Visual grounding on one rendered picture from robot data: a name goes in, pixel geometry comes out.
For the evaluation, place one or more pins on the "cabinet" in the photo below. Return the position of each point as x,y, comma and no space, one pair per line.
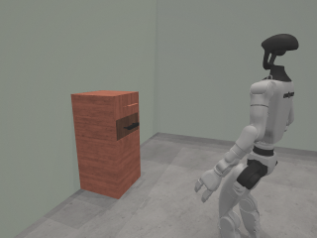
106,166

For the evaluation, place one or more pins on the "robot right thigh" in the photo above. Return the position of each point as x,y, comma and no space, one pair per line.
248,202

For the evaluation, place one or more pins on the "robot left forearm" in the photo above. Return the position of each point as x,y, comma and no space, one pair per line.
242,147

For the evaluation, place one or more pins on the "handle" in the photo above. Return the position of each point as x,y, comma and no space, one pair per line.
132,106
134,125

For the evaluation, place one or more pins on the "robot right upper arm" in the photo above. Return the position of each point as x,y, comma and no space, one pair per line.
291,113

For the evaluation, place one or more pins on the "robot torso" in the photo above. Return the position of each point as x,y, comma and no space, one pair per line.
279,106

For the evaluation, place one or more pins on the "drawer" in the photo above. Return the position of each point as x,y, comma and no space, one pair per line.
122,132

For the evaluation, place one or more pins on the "robot left upper arm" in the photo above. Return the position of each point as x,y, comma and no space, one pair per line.
261,93

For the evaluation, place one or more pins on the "robot left hand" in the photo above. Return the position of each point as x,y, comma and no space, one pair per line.
211,180

